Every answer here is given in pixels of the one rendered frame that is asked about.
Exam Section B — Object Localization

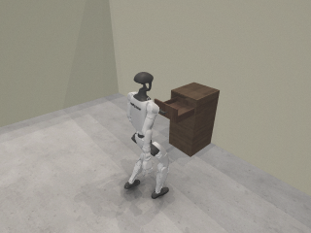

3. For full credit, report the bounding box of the cabinet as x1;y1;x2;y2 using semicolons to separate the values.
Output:
169;82;220;157

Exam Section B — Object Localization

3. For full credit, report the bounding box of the left robot shin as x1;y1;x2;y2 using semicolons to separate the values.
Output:
128;152;143;184

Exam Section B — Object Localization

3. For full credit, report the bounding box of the robot right foot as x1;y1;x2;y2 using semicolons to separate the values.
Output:
151;186;169;199

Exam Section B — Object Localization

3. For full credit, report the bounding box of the drawer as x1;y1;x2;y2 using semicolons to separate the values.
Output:
154;96;195;123

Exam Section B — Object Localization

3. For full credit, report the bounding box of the robot right hand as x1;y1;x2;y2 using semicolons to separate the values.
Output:
142;159;154;177

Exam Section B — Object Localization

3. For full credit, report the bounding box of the right robot upper arm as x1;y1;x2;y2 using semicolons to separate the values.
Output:
141;101;159;136

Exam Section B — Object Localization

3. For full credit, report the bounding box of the left robot upper arm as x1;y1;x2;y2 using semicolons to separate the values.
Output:
126;91;138;118

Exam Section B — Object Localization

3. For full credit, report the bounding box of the handle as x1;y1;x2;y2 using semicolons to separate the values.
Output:
159;109;168;115

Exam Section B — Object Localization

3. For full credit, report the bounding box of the right robot forearm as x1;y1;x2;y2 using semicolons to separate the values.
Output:
142;130;153;161

